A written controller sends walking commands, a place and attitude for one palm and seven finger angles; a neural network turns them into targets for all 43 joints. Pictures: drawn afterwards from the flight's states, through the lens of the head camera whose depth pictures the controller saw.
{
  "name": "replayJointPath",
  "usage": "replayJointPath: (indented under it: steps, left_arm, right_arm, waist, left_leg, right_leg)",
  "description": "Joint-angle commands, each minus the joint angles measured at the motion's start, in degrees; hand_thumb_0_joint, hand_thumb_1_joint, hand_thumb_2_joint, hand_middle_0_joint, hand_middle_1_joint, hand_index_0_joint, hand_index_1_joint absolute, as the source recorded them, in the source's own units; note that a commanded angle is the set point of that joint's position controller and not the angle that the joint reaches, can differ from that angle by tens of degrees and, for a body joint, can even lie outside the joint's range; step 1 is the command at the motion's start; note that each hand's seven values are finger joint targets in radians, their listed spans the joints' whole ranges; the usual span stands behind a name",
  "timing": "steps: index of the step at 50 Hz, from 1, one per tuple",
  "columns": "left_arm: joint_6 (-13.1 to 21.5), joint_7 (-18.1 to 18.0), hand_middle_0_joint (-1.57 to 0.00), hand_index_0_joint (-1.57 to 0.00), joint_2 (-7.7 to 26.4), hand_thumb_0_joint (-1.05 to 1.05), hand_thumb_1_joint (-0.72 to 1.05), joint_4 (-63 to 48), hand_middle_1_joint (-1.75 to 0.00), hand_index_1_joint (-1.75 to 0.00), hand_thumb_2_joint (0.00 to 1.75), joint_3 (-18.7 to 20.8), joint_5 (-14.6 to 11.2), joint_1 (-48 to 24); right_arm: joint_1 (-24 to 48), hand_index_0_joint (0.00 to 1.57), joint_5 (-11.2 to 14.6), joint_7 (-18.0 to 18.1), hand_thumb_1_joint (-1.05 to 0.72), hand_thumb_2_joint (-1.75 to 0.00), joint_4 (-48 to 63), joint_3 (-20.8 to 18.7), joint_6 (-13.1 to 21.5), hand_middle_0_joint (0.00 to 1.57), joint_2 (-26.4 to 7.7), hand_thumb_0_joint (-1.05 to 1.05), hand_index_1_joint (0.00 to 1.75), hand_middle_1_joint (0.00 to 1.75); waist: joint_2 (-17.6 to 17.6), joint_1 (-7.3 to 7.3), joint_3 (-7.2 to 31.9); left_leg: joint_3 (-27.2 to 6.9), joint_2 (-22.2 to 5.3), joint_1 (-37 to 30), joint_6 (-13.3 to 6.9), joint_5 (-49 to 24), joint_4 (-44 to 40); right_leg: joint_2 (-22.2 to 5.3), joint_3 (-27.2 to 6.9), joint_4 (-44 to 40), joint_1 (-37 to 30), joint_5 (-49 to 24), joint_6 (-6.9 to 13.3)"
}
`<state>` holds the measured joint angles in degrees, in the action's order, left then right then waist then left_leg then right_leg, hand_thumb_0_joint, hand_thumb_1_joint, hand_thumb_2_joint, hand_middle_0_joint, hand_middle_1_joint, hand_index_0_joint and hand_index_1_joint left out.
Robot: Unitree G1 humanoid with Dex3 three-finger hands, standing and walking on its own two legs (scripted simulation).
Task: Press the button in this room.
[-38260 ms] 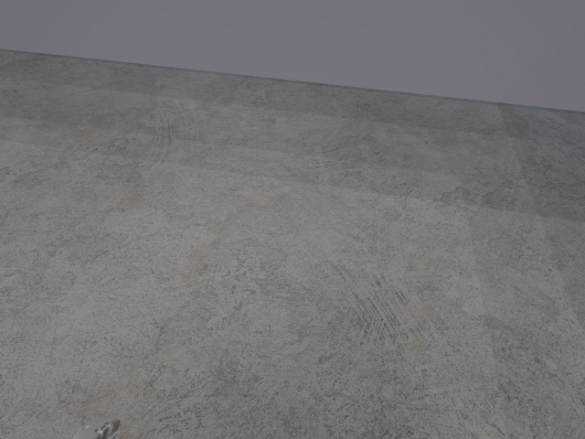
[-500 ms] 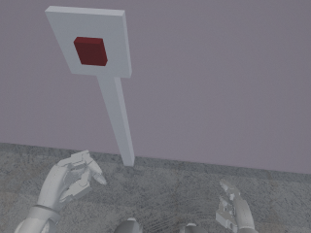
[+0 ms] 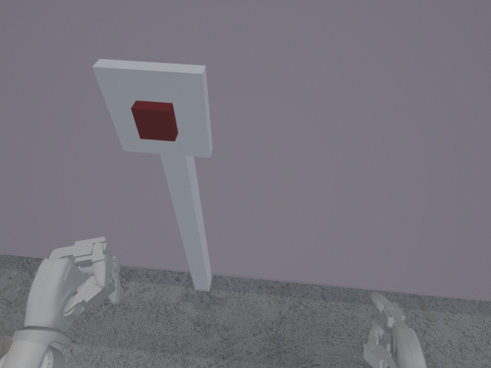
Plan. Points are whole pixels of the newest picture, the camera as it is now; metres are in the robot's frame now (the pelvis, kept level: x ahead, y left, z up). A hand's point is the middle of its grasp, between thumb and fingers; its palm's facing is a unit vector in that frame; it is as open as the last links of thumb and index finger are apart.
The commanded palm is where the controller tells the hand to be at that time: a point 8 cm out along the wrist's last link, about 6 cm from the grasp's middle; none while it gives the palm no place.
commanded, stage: raise the hand and make a fist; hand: left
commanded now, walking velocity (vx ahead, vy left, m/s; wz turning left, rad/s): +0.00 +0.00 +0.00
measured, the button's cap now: (156, 120) +0.51 +0.20 +0.14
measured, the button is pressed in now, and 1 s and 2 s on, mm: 0 0 0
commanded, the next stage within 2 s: aim a knuckle at the button in 0.78 s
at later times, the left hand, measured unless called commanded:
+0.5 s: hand (111, 246) +0.25 +0.20 +0.13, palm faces -0.03 -1.00 -0.06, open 3.1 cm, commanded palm +0.21 +0.25 +0.14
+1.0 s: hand (110, 251) +0.24 +0.20 +0.13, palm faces +0.03 -1.00 -0.07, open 3.1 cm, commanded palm +0.23 +0.24 +0.14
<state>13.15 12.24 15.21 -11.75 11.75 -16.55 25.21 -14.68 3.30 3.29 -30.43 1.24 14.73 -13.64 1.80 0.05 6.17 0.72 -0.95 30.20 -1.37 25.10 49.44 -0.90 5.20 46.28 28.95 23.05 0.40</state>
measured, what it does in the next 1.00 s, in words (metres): stands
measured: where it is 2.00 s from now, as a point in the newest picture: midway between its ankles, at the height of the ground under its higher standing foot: outside the picture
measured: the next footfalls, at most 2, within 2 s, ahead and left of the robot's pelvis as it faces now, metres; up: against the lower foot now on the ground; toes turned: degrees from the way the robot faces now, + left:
none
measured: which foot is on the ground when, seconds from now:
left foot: down 0.00-1.00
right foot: down 0.00-1.00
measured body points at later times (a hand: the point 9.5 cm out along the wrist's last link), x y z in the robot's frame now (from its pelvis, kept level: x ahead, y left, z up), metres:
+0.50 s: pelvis +0.01 -0.01 +0.02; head +0.00 -0.02 +0.47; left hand +0.24 +0.25 +0.14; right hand +0.19 -0.24 -0.05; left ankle +0.00 +0.10 -0.70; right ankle +0.01 -0.12 -0.70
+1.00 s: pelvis +0.00 -0.02 +0.02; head -0.01 -0.03 +0.47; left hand +0.23 +0.25 +0.14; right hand +0.18 -0.24 -0.05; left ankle +0.00 +0.10 -0.70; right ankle +0.01 -0.12 -0.70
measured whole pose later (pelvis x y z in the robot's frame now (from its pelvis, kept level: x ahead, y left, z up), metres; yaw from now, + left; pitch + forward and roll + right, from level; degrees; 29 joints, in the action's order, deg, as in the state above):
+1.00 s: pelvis +0.00 -0.02 +0.02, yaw +1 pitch +0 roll -1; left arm 4.7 17.1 16.7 -1.7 14.8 -17.6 11.3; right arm -14.0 3.5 4.8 -35.3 3.6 15.5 -14.7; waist 2.9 -1.7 1.9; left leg 0.2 -1.0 17.9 -0.1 18.9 36.7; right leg -0.2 5.8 34.9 17.2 18.0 1.6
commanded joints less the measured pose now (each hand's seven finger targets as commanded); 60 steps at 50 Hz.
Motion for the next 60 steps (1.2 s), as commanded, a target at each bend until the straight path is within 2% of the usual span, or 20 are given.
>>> replayJointPath:
  steps: [1,5,8,12,16,21,22,26,27,31,36,37,42,46,47,50,52,55,58,60]
  left_arm:
    - [-0.07,1.83,-1.3,-1.3,5.5,0.0,0.9,-8.79,-1.5,-1.5,0.9,1.49,-0.37,-5.6]
    - [-3.39,4.08,-1.3,-1.3,9.31,0.0,0.9,-8.94,-1.5,-1.5,0.9,4.28,-0.59,-9.88]
    - [-2.79,3.84,-1.3,-1.3,12.16,0.0,0.9,-12.33,-1.5,-1.5,0.9,8.2,-1.57,-13.66]
    - [-1.92,3.62,-1.3,-1.3,11.48,0.0,0.9,-11.33,-1.5,-1.5,0.9,9.04,-3.06,-15.98]
    - [-4.51,5.49,-1.3,-1.3,9.84,0.0,0.9,-7.11,-1.5,-1.5,0.9,6.42,-2.79,-17.39]
    - [-9.52,7.3,-1.3,-1.3,11.33,0.0,0.9,-3.79,-1.5,-1.5,0.9,7.82,-3.02,-16.68]
    - [-10.0,7.33,-1.3,-1.3,11.82,0.0,0.9,-2.29,-1.5,-1.5,0.9,8.92,-3.41,-15.34]
    - [-7.97,5.74,-1.3,-1.3,12.41,0.0,0.9,-7.88,-1.5,-1.5,0.9,10.43,-3.6,-18.59]
    - [-7.17,4.98,-1.3,-1.3,12.73,0.0,0.9,-8.71,-1.5,-1.5,0.9,10.5,-3.45,-19.42]
    - [-4.3,3.74,-1.3,-1.3,10.61,0.0,0.9,-9.28,-1.5,-1.5,0.9,8.34,-2.18,-19.21]
    - [-5.3,4.74,-1.3,-1.3,10.3,0.0,0.9,-5.81,-1.5,-1.5,0.9,6.6,-1.32,-18.65]
    - [-5.69,4.83,-1.3,-1.3,10.73,0.0,0.9,-4.98,-1.5,-1.5,0.9,6.92,-1.39,-18.35]
    - [-5.95,4.98,-1.3,-1.3,12.49,0.0,0.9,-5.32,-1.5,-1.5,0.9,9.7,-2.65,-19.38]
    - [-4.42,4.65,-1.3,-1.3,11.91,0.0,0.9,-4.4,-1.5,-1.5,0.9,8.65,-2.56,-25.54]
    - [-4.41,4.51,-1.3,-1.3,11.74,0.0,0.9,-2.77,-1.5,-1.5,0.9,7.89,-2.44,-28.02]
    - [-4.25,4.96,-1.3,-1.3,10.85,0.0,0.9,1.77,-1.5,-1.5,0.9,5.46,-1.59,-33.28]
    - [-4.46,5.24,-1.3,-1.3,10.25,0.0,0.9,2.96,-1.5,-1.5,0.9,3.81,-0.87,-36.03]
    - [-4.71,5.32,-1.3,-1.3,12.05,0.0,0.9,5.32,-1.5,-1.5,0.9,5.81,-0.67,-36.51]
    - [-4.81,4.68,-1.3,-1.3,13.14,0.0,0.9,8.41,-1.5,-1.5,0.9,7.94,-0.85,-36.83]
    - [-4.66,3.9,-1.3,-1.3,13.52,0.0,0.9,9.78,-1.5,-1.5,0.9,8.73,-0.63,-38.44]
  right_arm:
    - [3.71,0.2,0.21,0.33,-0.9,-0.9,8.09,-2.18,2.86,0.2,-7.22,0.0,0.3,0.3]
    - [3.97,0.2,0.15,1.02,-0.9,-0.9,8.42,-1.73,2.8,0.2,-7.77,0.0,0.3,0.3]
    - [4.4,0.2,-0.16,1.24,-0.9,-0.9,8.22,-1.22,2.95,0.2,-7.24,0.0,0.3,0.3]
    - [4.61,0.2,-0.34,1.12,-0.9,-0.9,6.85,-0.64,3.37,0.2,-7.0,0.0,0.3,0.3]
    - [4.91,0.2,0.25,1.12,-0.9,-0.9,5.64,-0.67,3.62,0.2,-7.45,0.0,0.3,0.3]
    - [5.66,0.2,0.44,1.68,-0.9,-0.9,6.29,-0.9,3.27,0.2,-7.88,0.0,0.3,0.3]
    - [5.95,0.2,0.37,1.64,-0.9,-0.9,6.32,-0.87,3.08,0.2,-8.01,0.0,0.3,0.3]
    - [6.52,0.2,0.03,1.34,-0.9,-0.9,6.86,-0.83,3.01,0.2,-7.29,0.0,0.3,0.3]
    - [6.55,0.2,-0.14,1.23,-0.9,-0.9,6.68,-0.69,3.05,0.2,-7.3,0.0,0.3,0.3]
    - [5.81,0.2,-0.11,0.93,-0.9,-0.9,5.99,-0.92,3.7,0.2,-6.9,0.0,0.3,0.3]
    - [5.88,0.2,0.23,1.23,-0.9,-0.9,5.34,-1.15,3.7,0.2,-7.55,0.0,0.3,0.3]
    - [5.99,0.2,0.18,1.31,-0.9,-0.9,5.27,-1.11,3.63,0.2,-7.66,0.0,0.3,0.3]
    - [6.8,0.2,-0.03,1.82,-0.9,-0.9,5.55,-0.88,3.74,0.2,-7.48,0.0,0.3,0.3]
    - [6.8,0.2,0.18,2.07,-0.9,-0.9,4.2,-0.71,4.03,0.2,-7.35,0.0,0.3,0.3]
    - [6.66,0.2,0.07,2.21,-0.9,-0.9,3.7,-0.62,3.93,0.2,-7.57,0.0,0.3,0.3]
    - [6.46,0.2,0.46,2.8,-0.9,-0.9,2.76,-0.67,3.97,0.2,-7.71,0.0,0.3,0.3]
    - [6.31,0.2,0.44,2.92,-0.9,-0.9,2.88,-0.7,4.01,0.2,-7.87,0.0,0.3,0.3]
    - [6.16,0.2,0.32,3.04,-0.9,-0.9,3.06,-0.97,3.73,0.2,-7.9,0.0,0.3,0.3]
    - [5.95,0.2,0.09,2.68,-0.9,-0.9,3.11,-1.01,2.99,0.2,-7.87,0.0,0.3,0.3]
    - [6.06,0.2,0.06,2.46,-0.9,-0.9,3.15,-1.0,2.42,0.2,-7.77,0.0,0.3,0.3]
  waist:
    - [2.67,0.3,1.71]
    - [0.13,-0.43,3.44]
    - [0.84,-1.32,7.34]
    - [0.18,-1.2,6.86]
    - [3.73,-0.86,4.53]
    - [-1.79,-1.68,3.8]
    - [-4.87,-1.99,2.74]
    - [0.8,-2.54,5.2]
    - [-0.44,-2.46,4.73]
    - [2.89,-1.65,4.11]
    - [2.03,-1.09,0.88]
    - [-0.14,-1.19,0.55]
    - [-3.4,-1.81,2.39]
    - [0.97,-0.72,1.32]
    - [-1.37,-0.03,-0.05]
    - [0.55,0.89,-1.8]
    - [0.18,0.9,0.67]
    - [-0.1,-0.18,5.09]
    - [-2.15,-1.03,6.27]
    - [-0.88,-1.3,6.02]
  left_leg:
    - [-3.06,0.03,-5.27,0.49,-12.81,-11.16]
    - [-3.02,0.25,-7.26,0.02,-14.14,-12.38]
    - [-2.86,0.4,-10.53,-0.02,-18.4,-12.9]
    - [-2.91,0.32,-12.41,0.21,-21.56,-13.53]
    - [-2.7,0.43,-13.79,0.41,-21.36,-15.0]
    - [-2.3,0.79,-13.09,-0.18,-20.45,-16.44]
    - [-2.27,0.78,-12.08,-0.3,-20.29,-16.39]
    - [-1.7,1.11,-14.64,-0.02,-20.92,-17.17]
    - [-1.79,0.99,-14.27,-0.03,-20.8,-17.12]
    - [-1.44,0.99,-15.77,0.09,-19.38,-17.64]
    - [-1.4,0.99,-14.33,-0.13,-15.46,-18.22]
    - [-1.65,0.92,-13.73,-0.24,-15.21,-18.31]
    - [-1.55,1.09,-13.36,-0.43,-14.89,-18.18]
    - [-1.41,1.16,-14.34,-0.23,-13.08,-18.35]
    - [-1.65,1.05,-13.44,-0.37,-11.97,-18.18]
    - [-1.82,1.1,-13.55,-0.36,-9.23,-18.54]
    - [-2.03,1.05,-14.06,-0.43,-10.04,-18.41]
    - [-1.71,1.26,-15.04,-0.4,-12.91,-18.3]
    - [-1.37,1.21,-14.07,-0.23,-15.9,-18.15]
    - [-1.17,1.31,-14.02,0.04,-16.58,-18.54]
  right_leg:
    - [1.52,-0.47,-8.54,-3.66,-10.22,0.59]
    - [1.29,-1.05,-10.51,-7.08,-12.22,0.49]
    - [1.27,-1.18,-10.71,-10.62,-16.27,0.61]
    - [1.64,-0.68,-11.34,-12.01,-19.67,0.66]
    - [1.25,-0.55,-12.88,-11.68,-19.97,0.63]
    - [0.87,-1.11,-15.03,-13.87,-20.41,0.16]
    - [1.07,-1.51,-15.54,-14.42,-20.28,0.11]
    - [0.8,-1.59,-15.3,-15.22,-20.35,0.26]
    - [1.11,-1.68,-15.33,-15.4,-19.82,0.34]
    - [1.09,-1.73,-15.84,-14.02,-17.98,0.43]
    - [0.91,-2.16,-17.39,-12.56,-14.18,0.22]
    - [1.06,-2.29,-17.65,-13.07,-13.54,0.25]
    - [0.8,-3.28,-18.52,-14.69,-12.26,-0.2]
    - [0.69,-3.16,-18.64,-12.57,-10.1,-0.17]
    - [0.88,-3.52,-19.02,-11.78,-8.32,-0.31]
    - [0.6,-3.92,-19.65,-9.76,-5.03,-0.22]
    - [0.7,-3.89,-18.82,-10.68,-6.29,-0.08]
    - [0.37,-3.75,-17.81,-13.09,-10.14,-0.04]
    - [0.35,-3.65,-16.95,-14.87,-14.35,-0.02]
    - [0.39,-3.26,-16.38,-14.77,-15.54,0.14]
